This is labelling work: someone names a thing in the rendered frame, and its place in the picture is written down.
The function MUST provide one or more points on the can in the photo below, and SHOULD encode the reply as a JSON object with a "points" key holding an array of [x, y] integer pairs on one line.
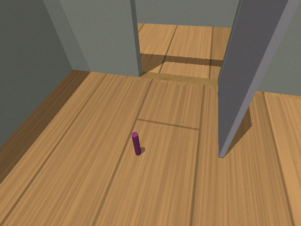
{"points": [[136, 143]]}

